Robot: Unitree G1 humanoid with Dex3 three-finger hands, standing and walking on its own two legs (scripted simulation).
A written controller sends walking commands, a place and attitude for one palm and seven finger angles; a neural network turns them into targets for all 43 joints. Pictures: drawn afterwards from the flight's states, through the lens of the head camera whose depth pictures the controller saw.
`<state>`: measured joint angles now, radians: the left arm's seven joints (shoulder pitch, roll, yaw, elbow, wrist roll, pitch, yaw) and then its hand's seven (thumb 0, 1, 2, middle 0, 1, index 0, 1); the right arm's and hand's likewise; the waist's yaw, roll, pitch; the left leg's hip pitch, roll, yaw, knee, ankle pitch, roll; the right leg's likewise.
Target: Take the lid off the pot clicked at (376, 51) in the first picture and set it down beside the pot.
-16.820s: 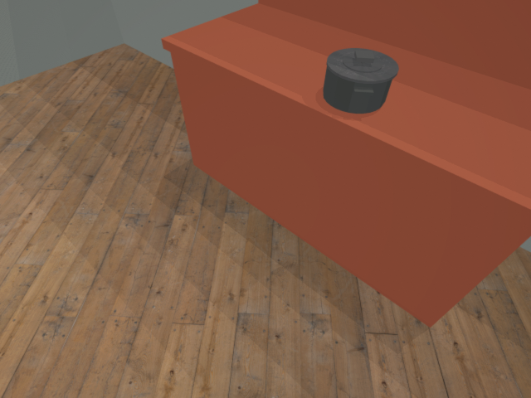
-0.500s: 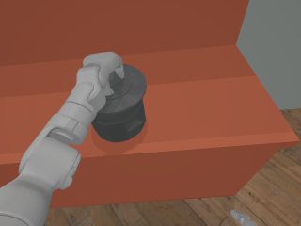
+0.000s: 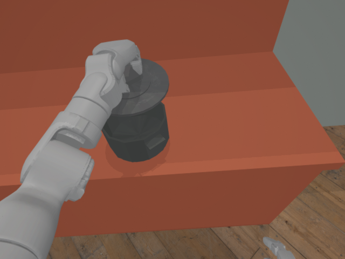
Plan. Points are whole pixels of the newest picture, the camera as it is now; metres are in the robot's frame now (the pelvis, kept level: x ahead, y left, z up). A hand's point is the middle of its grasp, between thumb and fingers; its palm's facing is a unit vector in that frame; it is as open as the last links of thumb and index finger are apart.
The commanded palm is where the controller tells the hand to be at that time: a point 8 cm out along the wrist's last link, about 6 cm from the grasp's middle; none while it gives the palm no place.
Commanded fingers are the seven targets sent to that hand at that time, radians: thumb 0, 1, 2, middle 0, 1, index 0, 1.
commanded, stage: lift the lid straight up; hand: left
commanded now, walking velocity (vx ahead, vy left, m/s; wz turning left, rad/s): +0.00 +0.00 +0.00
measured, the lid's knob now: (126, 76) +0.50 +0.11 +0.17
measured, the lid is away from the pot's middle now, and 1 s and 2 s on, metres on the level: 0.01 0.03 0.15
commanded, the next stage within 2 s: move the lid sideways beside the pot in 0.56 s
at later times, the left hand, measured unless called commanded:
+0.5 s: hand (117, 60) +0.47 +0.11 +0.23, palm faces -0.17 -0.05 -0.98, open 8.7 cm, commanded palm +0.45 +0.11 +0.30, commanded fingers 0.00 0.46 1.12 -0.83 -0.98 -0.81 -0.95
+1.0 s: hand (99, 65) +0.46 +0.15 +0.23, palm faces -0.21 -0.06 -0.98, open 8.7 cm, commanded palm +0.44 +0.16 +0.30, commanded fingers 0.00 0.46 1.12 -0.83 -0.98 -0.81 -0.95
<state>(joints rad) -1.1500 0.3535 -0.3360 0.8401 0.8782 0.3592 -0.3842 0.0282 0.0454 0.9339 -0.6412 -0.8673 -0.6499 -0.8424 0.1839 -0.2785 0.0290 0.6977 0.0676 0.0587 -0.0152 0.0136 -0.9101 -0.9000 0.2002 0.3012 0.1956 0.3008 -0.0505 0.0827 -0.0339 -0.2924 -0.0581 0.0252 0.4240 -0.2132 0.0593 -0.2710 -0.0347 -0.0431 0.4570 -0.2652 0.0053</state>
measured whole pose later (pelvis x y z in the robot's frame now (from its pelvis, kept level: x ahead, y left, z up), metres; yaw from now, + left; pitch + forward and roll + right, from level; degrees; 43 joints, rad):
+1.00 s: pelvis -0.01 +0.00 +0.00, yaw -1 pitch +3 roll +0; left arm -1.18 0.46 -0.27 0.84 0.92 0.33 -0.47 0.03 0.04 0.93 -0.64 -0.87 -0.65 -0.85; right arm 0.20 -0.28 0.04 0.68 0.07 0.07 -0.03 0.01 -0.91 -0.90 0.20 0.30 0.20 0.30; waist -0.05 0.08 -0.03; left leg -0.27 -0.05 0.03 0.41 -0.19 0.06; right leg -0.25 -0.03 -0.03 0.44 -0.24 0.01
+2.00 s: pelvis -0.01 +0.02 +0.00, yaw +0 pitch +5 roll -1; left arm -1.15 0.69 -0.17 0.83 0.94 0.16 -0.53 0.03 0.05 0.93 -0.64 -0.87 -0.66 -0.85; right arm 0.24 -0.30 0.02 0.66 0.08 0.11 -0.03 0.01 -0.91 -0.90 0.20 0.30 0.20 0.30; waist -0.07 0.06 -0.01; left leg -0.32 -0.07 0.02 0.42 -0.20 0.09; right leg -0.27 -0.04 -0.05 0.39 -0.21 0.02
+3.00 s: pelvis +0.00 +0.03 +0.00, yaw +1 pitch +8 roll -2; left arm -1.12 0.85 -0.07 0.86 0.95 0.05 -0.57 0.04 0.06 0.93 -0.63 -0.86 -0.66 -0.85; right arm 0.24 -0.31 0.01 0.66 0.09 0.16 -0.02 0.01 -0.91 -0.90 0.20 0.30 0.20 0.30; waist -0.07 0.06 0.00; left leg -0.38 -0.06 0.01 0.46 -0.22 0.09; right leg -0.29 -0.03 -0.06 0.37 -0.21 0.03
